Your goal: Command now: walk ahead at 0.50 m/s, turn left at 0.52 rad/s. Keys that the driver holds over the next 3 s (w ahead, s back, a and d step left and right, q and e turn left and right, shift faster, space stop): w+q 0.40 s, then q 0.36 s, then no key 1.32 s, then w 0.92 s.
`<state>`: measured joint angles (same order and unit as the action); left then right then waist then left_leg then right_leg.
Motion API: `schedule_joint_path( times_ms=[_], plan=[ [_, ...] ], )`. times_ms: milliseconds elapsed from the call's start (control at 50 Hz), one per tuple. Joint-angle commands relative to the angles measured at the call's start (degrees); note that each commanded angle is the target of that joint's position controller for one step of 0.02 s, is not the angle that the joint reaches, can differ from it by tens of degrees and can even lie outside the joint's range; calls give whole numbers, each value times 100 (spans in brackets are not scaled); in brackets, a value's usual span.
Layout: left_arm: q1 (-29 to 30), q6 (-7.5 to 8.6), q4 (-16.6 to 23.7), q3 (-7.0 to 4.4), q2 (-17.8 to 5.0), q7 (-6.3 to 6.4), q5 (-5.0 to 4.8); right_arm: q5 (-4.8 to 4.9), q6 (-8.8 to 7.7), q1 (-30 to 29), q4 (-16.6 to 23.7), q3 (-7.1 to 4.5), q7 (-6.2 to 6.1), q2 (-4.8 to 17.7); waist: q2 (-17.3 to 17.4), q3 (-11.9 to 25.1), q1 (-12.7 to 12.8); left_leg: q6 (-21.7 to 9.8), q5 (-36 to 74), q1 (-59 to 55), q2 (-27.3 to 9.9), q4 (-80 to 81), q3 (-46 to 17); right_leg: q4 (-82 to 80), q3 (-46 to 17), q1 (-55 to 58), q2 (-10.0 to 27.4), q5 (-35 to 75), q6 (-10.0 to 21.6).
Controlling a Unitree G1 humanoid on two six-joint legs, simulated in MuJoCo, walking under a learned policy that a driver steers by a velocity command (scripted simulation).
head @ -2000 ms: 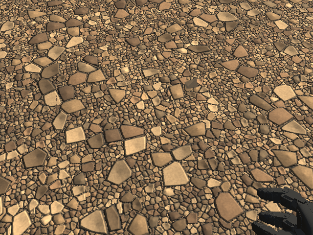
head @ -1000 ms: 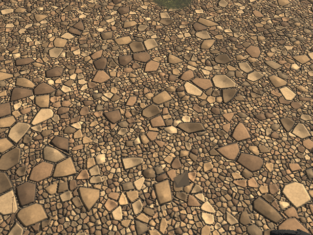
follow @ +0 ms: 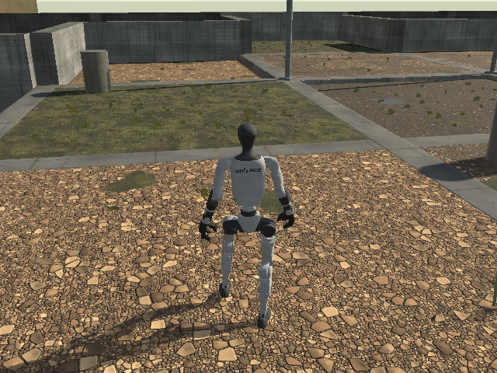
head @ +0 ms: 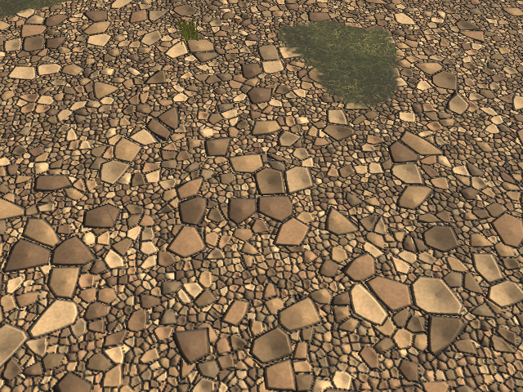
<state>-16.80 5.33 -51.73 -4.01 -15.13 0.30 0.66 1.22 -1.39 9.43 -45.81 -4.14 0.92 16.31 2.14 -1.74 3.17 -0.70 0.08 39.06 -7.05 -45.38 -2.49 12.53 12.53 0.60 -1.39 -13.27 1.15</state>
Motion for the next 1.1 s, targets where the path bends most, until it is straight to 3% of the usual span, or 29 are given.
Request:
schedule_joint_path(
  times_ms=[20, 80, 120, 160, 180, 200, 220, 240, 260, 280, 300, 360, 480, 560, 620, 640, 660, 680, 700, 720, 740, 780, 840, 940, 1020, 1040, 1060, 1080, 1100],
  plan=[
    [158, 2, 302, -234, -999, 62, -77, -7, -64, -613, 560, 26, 122, 138, -371, -393, 57, -90, 198, -4, -3, 577, 220, -575, -337, -127, 1735, 1661, 805],
    [50, -138, 223, -292, -1120, 67, -172, -3, -45, -828, 788, -2, 211, 232, -439, -416, 15, -293, -396, 9, 148, 865, 446, -141, -168, 486, 1901, 2483, 676],
    [175, -219, 264, -342, -1283, 91, -221, -6, -11, -535, 828, -104, 230, 423, -636, -76, -258, -511, -992, -672, 511, 867, 784, 651, -7, 649, 1886, 4348, 546],
    [353, -298, 325, -323, -1282, 105, -262, 33, 17, 916, 490, -396, 164, 898, -533, 720, -1093, -874, -867, -2724, 1042, 1300, 965, 2713, 235, 71, 1562, 4959, 273],
    [227, -254, 435, -205, -987, 108, -92, 52, 78, 1748, 296, -599, 31, 1457, 257, 1229, -1336, -1230, -885, -4430, 311, 1479, -371, 4558, 257, -1424, 1264, 2871, -27],
    [-78, -74, 789, 12, -277, 55, 8, 80, 18, 1309, 472, -626, 20, 1907, 1545, 1702, -615, -2366, -2062, -5956, -999, 2414, -3831, 6542, -507, -3877, -89, -1861, -372],
    [427, 172, 833, -49, -755, -39, -191, 15, -82, 1404, 605, -450, 81, 1406, 678, 2065, -998, -2308, -2366, -6078, -1212, 3013, -4405, 6885, -1766, -4458, 80, -1975, -206],
    [855, 285, 978, -83, -900, -87, -375, -37, -170, 1283, 561, -360, 92, 1085, 407, 1361, -1001, -2040, -1968, -5597, -1059, 2988, -3552, 6721, -1727, -4787, 327, -1521, -43],
    [864, 333, 947, -69, -821, -56, -294, -20, -228, 947, 577, -314, 103, 942, -113, 830, -713, -1816, -1275, -4732, -787, 2948, -2816, 6133, -1725, -4569, 598, -1054, 13],
    [911, 299, 849, -115, -859, 1, -98, -22, -241, 576, 635, -233, 84, 666, -280, 593, -531, -1571, -740, -4088, -503, 3014, -2213, 5579, -1711, -4162, 798, -731, 22],
    [739, 235, 854, -140, -879, -8, -71, -96, -249, 384, 745, -212, 48, 685, 61, 532, -319, -1648, -251, -3598, -475, 3110, -2099, 5393, -1764, -3791, 865, -541, -43],
    [740, 66, 872, -132, -742, -10, 7, -61, -278, 413, 767, -241, -46, 807, -85, 395, -221, -1658, 396, -2963, -248, 3317, -1614, 4634, -1628, -3496, 811, -188, -320],
    [1841, 62, 1273, -5, -446, -60, 5, -29, -121, 838, 625, -311, -225, 1001, 240, 188, -595, -1068, 1242, -2390, 340, 2887, -920, 2206, -1367, -2862, 141, 1801, -505],
    [1925, 58, 1396, -81, -677, -130, -41, 7, 31, 975, 575, -303, -297, 890, 411, 350, -581, -852, 865, -2891, 186, 2206, -1569, 1593, -1655, -2627, -42, 1687, -361],
    [1225, 151, 1245, -180, -903, -112, 36, -3, 75, 549, 796, -269, -348, 754, 494, 632, -138, -567, 920, -3091, 406, 1121, -1857, 988, -1634, -1816, 87, 1906, -70],
    [764, 175, 1234, -230, -1175, -73, 159, -75, 56, 566, 952, -169, -332, 460, 0, 1310, -5, -318, 13, -2594, 786, -75, -1573, 1212, -2211, -519, 891, 3366, 267],
    [583, 108, 1280, -200, -1309, -33, 248, -163, 53, 1681, 867, -66, -316, 55, -1399, 1980, -479, 53, -4273, -1174, 1570, -1735, -1043, 1643, -3733, 1198, 2396, 5871, 1130],
    [394, -21, 1179, -251, -1323, -75, 36, -4, 57, 2406, 820, -117, -268, 633, -1959, 2617, -581, 216, -4367, -520, 1276, -2872, -921, 1444, -5133, 1534, 3130, 4391, 1808],
    [750, -103, 1387, -154, -901, -50, -8, 78, 152, 1849, 741, -247, -292, 1066, -1187, 2044, -384, 406, -3729, -193, 974, -3274, -854, 1125, -4593, 1006, 2667, 2918, 1613],
    [1022, -201, 1441, -61, -643, -11, 22, 59, 273, 1183, 849, -299, -330, 1209, -795, 1433, -264, 493, -3276, -69, 814, -3195, -572, 962, -3715, 329, 2260, 2105, 1307],
    [1251, -283, 1462, 0, -549, 13, 48, 24, 397, 925, 889, -325, -368, 1186, -636, 1031, -299, 547, -3035, -205, 668, -3059, -475, 774, -3210, -355, 1948, 1659, 1168],
    [1416, -350, 1364, -35, -716, 44, 110, 10, 510, 899, 991, -254, -370, 821, -932, 536, -449, 531, -2736, -824, 562, -2448, -218, 367, -2454, -1462, 1505, 1308, 1081],
    [1334, -338, 1225, -71, -777, 49, 84, -69, 448, 897, 1036, -136, -376, 467, -981, 733, -435, 497, -2685, -1240, 580, -1461, -46, 316, -2072, -1376, 1533, 2044, 1303],
    [1353, -440, 1086, -113, -972, 8, -47, -106, 419, 567, 1070, -56, -257, 509, -1016, 888, -308, 314, -2090, -2001, 512, 38, 93, 268, -1944, -1331, 1694, 1435, 1334],
    [1212, -503, 847, 1, -789, -46, -170, -179, 397, 708, 916, -64, -165, 542, -876, 669, -511, -81, -1082, -3231, 665, 2011, 246, 669, -1748, -1873, 1397, 283, 775],
    [991, -475, 775, 87, -565, -90, -108, -234, 398, 681, 994, -87, -191, 773, -405, 680, -427, -328, -644, -3604, 105, 2457, -480, 1102, -1495, -2203, 1120, -168, 306],
    [688, -414, 820, 160, -287, -146, 75, -264, 428, 319, 1120, -138, -245, 1200, 876, 670, 32, -847, -335, -3404, -838, 2598, -1540, 1808, -777, -2495, 417, -940, -208],
    [1061, -416, 830, 120, -486, -91, 86, -321, 362, 80, 1147, -59, -204, 881, 935, 527, -262, -1153, -1091, -2471, -908, 2872, -1640, 2017, -1055, -2005, 374, -1027, -318],
    [1146, -434, 821, 94, -584, -72, 44, -346, 276, -198, 1148, 13, -176, 660, 803, 357, -157, -976, -1598, -2294, -578, 2895, -1358, 1945, -1116, -1786, 381, -640, -317]
  ],
)
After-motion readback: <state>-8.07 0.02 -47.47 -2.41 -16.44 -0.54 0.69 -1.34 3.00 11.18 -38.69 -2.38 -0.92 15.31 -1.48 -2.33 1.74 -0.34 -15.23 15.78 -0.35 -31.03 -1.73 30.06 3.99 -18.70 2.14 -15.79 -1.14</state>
